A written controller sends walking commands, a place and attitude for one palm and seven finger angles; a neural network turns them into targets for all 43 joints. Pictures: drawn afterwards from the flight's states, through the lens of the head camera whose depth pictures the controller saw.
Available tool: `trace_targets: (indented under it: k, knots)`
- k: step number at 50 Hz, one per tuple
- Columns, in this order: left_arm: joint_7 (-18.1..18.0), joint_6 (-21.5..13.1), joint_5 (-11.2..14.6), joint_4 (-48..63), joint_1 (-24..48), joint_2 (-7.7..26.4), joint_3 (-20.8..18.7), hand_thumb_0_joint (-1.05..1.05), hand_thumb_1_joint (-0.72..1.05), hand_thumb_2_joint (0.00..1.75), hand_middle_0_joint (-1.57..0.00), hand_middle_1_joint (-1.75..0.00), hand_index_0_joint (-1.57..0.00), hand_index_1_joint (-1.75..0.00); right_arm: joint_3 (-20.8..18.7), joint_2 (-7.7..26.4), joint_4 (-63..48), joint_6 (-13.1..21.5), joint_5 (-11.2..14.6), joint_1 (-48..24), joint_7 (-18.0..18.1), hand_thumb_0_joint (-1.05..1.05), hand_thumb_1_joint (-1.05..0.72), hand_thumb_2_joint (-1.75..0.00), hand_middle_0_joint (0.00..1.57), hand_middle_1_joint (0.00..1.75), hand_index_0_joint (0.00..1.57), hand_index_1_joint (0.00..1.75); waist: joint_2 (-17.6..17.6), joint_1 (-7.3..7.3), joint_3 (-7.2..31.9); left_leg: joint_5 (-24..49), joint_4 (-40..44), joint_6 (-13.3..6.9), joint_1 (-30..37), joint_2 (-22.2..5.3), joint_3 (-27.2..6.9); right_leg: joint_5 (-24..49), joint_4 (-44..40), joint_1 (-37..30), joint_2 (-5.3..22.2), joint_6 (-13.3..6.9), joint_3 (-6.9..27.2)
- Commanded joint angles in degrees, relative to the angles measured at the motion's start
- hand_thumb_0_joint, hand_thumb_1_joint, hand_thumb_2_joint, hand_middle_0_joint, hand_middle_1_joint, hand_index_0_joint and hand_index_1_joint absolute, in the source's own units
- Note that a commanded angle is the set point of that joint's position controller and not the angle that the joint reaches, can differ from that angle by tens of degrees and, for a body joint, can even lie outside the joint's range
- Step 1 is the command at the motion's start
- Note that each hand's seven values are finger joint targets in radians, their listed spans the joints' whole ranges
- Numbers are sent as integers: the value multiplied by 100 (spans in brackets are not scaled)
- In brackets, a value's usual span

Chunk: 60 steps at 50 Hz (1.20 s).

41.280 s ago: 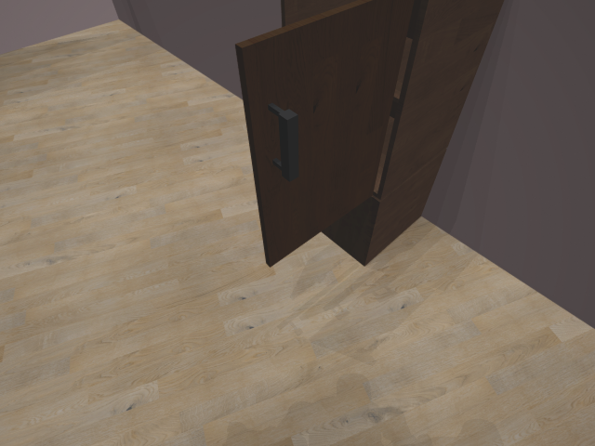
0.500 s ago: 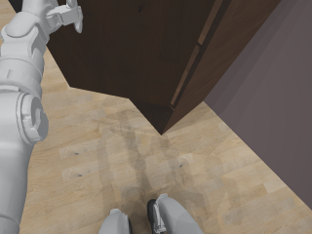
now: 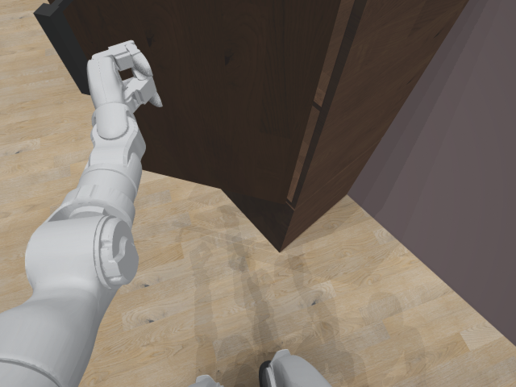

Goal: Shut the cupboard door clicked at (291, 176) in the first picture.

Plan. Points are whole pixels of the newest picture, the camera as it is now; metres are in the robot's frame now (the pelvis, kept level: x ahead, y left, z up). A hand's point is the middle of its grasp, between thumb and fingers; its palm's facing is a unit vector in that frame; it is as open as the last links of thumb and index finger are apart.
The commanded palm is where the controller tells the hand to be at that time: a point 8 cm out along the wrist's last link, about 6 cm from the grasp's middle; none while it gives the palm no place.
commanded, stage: pull the fist back off the door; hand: left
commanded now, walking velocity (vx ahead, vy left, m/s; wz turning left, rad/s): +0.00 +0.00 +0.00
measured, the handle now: (78, 46) +0.64 +0.20 +0.11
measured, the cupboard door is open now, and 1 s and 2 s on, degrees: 35 35 35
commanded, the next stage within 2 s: draw the hand back to the body in 0.44 s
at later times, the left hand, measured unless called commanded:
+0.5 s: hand (162, 118) +0.48 +0.07 +0.12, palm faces +0.11 -0.99 -0.07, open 3.1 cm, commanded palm +0.45 +0.12 +0.12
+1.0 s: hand (69, 183) +0.37 +0.16 +0.15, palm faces +0.16 -0.99 -0.01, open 3.1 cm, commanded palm +0.33 +0.20 +0.16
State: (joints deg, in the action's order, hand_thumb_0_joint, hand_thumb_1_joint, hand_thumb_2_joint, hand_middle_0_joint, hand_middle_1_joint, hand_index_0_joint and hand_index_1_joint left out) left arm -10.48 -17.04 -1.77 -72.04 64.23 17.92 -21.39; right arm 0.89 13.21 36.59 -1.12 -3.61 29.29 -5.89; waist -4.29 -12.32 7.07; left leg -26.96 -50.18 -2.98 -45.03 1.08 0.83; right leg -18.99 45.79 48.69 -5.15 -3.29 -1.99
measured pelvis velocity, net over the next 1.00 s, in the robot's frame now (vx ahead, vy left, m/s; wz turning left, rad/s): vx -0.02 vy -0.01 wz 0.02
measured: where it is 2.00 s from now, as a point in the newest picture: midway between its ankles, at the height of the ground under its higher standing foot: outside the picture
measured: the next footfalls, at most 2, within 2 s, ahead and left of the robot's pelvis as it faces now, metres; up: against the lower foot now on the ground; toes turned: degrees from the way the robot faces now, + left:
none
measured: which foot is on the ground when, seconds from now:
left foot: down 0.00-1.00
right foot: down 0.00-1.00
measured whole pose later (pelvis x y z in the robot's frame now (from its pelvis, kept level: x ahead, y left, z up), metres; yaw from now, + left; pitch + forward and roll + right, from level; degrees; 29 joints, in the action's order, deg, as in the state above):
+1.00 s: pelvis -0.02 -0.01 +0.03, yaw +1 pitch +6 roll -1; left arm -1.9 -12.3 8.5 -28.4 22.0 10.8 -10.2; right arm -0.5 15.5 35.2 0.6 2.7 19.3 1.1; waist -2.7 -1.7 4.5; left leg -21.6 -38.3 -2.7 -22.6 2.0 0.6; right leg -14.9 35.6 26.7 -4.4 -3.5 -1.4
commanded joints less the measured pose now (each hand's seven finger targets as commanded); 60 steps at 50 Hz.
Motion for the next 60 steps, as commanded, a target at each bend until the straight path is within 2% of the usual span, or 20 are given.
trace_targets:
  k: [1, 5, 9, 12, 17, 18, 20, 24, 28, 30, 32, 36, 40, 41, 42, 48, 53, 54, 56, 60]
  knots:
    - [8, -797, 97, 1611, 2587, 779, 389, 0, 90, 90, -130, -150, -130, -150, -453, 1042, -190, 124, 19, 968, 62, 0, -90, -90, 20, 30, 20, 30, -48, 26, 2691, 2756, 428, 129, 1262, -26, -240, 2808, -323, -2402, 210, 205, 243]
    - [89, -672, 122, 1115, 1684, 136, 813, 0, 90, 90, -130, -150, -130, -150, -494, 1047, -147, 119, 66, 812, 19, 0, -90, -90, 20, 30, 20, 30, 297, 46, 2069, 2440, 558, 131, 1141, -10, -203, 2425, -475, -2177, 227, 215, 197]
    - [117, -508, 396, 1299, 1704, 125, 711, 0, 90, 90, -130, -150, -130, -150, -499, 1063, -237, 86, 161, 569, 107, 0, -90, -90, 20, 30, 20, 30, 638, 130, 1913, 1832, 725, 85, 951, 84, -122, 2075, -694, -2492, 298, 240, 312]
    - [-16, -837, 453, 2059, 2156, 106, 773, 0, 90, 90, -130, -150, -130, -150, -459, 977, -293, 148, 167, 300, 181, 0, -90, -90, 20, 30, 20, 30, 256, 203, 2143, 1691, 733, 82, 1158, 119, -133, 1913, -645, -2521, 318, 220, 353]
    - [-253, -1462, 156, 2539, 2503, 120, 1033, 0, 90, 90, -130, -150, -130, -150, -477, 938, -134, 322, 116, 16, 237, 0, -90, -90, 20, 30, 20, 30, -2, 135, 2480, 1588, 599, 119, 1586, 55, -286, 1555, -408, -2064, 333, 217, 288]
    - [-249, -1421, 117, 2339, 2444, -25, 1181, 0, 90, 90, -130, -150, -130, -150, -466, 934, -116, 340, 126, -25, 242, 0, -90, -90, 20, 30, 20, 30, 137, 71, 2376, 1429, 608, 108, 1463, 63, -280, 1413, -433, -1996, 340, 236, 287]
    - [-272, -1216, 13, 1814, 2460, 125, 1146, 0, 90, 90, -130, -150, -130, -150, -455, 980, -46, 327, 141, -12, 273, 0, -90, -90, 20, 30, 20, 30, 326, 16, 2100, 1119, 685, 105, 1157, 79, -295, 1161, -488, -1961, 359, 252, 302]
    - [-279, -649, 202, 1047, 2370, 311, 858, 0, 90, 90, -130, -150, -130, -150, -390, 1054, -85, 276, 202, -8, 355, 0, -90, -90, 20, 30, 20, 30, 723, -5, 1957, 902, 836, 76, 796, 122, -266, 1035, -673, -2235, 380, 276, 343]
    - [-219, -703, 412, 1052, 2517, 298, 702, 0, 90, 90, -130, -150, -130, -150, -333, 1028, -132, 352, 169, 0, 364, 0, -90, -90, 20, 30, 20, 30, 643, 32, 2155, 1183, 756, 87, 811, 115, -260, 1360, -581, -2300, 370, 258, 353]
    - [-150, -944, 342, 1401, 1972, 765, 306, 0, 90, 90, -130, -150, -130, -150, -364, 1035, -250, 375, 134, 28, 342, 0, -90, -90, 20, 30, 20, 30, 595, 352, 2547, 1481, 774, 101, 862, 117, -192, 1685, -472, -2737, 375, 219, 381]
    - [-54, -1134, 321, 1823, 1195, 933, 121, 0, 90, 90, -130, -150, -130, -150, -364, 996, -426, 366, 151, -34, 326, 0, -90, -90, 20, 30, 20, 30, 419, 657, 2976, 1901, 781, 115, 1048, 125, -111, 2171, -371, -3143, 366, 188, 394]
    - [260, -939, 333, 2796, -343, 725, 332, 0, 90, 90, -130, -150, -130, -150, -425, 963, -722, 258, 282, -167, 307, 0, -90, -90, 20, 30, 20, 30, 476, 964, 2844, 2341, 979, 107, 1259, 84, 23, 2691, -498, -3692, 333, 153, 370]
    - [621, -306, 905, 4240, -858, 393, 580, 0, 90, 90, -130, -150, -130, -150, -441, 951, -941, 207, 496, -594, 441, 0, -90, -90, 20, 30, 20, 30, 932, 934, 2134, 1948, 1339, 44, 1454, 62, 114, 2444, -1082, -3991, 377, 275, 473]
    - [701, -207, 1017, 4649, -844, 213, 780, 0, 90, 90, -130, -150, -130, -150, -431, 928, -986, 227, 545, -740, 503, 0, -90, -90, 20, 30, 20, 30, 792, 895, 2026, 1914, 1396, 32, 1650, 50, 126, 2303, -1181, -3949, 391, 289, 477]
    - [726, -132, 1104, 4931, -895, 349, 651, 0, 90, 90, -130, -150, -130, -150, -429, 908, -955, 269, 569, -813, 559, 0, -90, -90, 20, 30, 20, 30, 787, 921, 1893, 1851, 1469, 24, 1757, 35, 100, 2165, -1278, -3927, 388, 297, 478]
    - [956, 133, 1060, 6044, -1858, 97, 1208, 0, 90, 90, -130, -150, -130, -150, -300, 754, -918, 517, 642, -1371, 758, 0, -90, -90, 20, 30, 20, 30, 54, 993, 1249, 1693, 1765, 32, 2433, 6, -30, 1604, -1478, -3575, 414, 214, 370]
    - [1232, 915, 1289, 6406, -2945, -96, 1354, 0, 90, 90, -116, -135, -116, -135, -199, 741, -1087, 588, 782, -1887, 862, 0, -90, -90, 20, 30, 20, 30, 454, 1182, 815, 1502, 2063, 79, 2623, 4, -185, 1219, -1670, -3656, 457, 173, 224]
    - [1002, 676, 800, 7116, -3001, 387, 1554, 0, 90, 90, -113, -132, -113, -132, -204, 615, -1157, 511, 731, -2036, 880, 0, -90, -90, 20, 30, 20, 30, 633, 1096, 813, 1515, 2267, 80, 2721, 18, -125, 1091, -1886, -3948, 593, 258, 460]
    - [851, 732, 805, 7074, -3871, 486, 1289, 0, 90, 90, -108, -126, -108, -126, -167, 623, -1179, 409, 716, -2217, 930, 0, -90, -90, 20, 30, 20, 30, 935, 1218, 514, 1456, 2348, 62, 2583, 1, -150, 1034, -2010, -4165, 646, 298, 501]
    - [765, 846, 710, 7840, -4368, 580, 1220, 0, 90, 90, -97, -114, -97, -114, -68, 538, -1237, 288, 669, -2435, 969, 0, -90, -90, 20, 30, 20, 30, 531, 1263, 286, 1800, 2627, 104, 3020, -62, -197, 1342, -2127, -4350, 601, 212, 345]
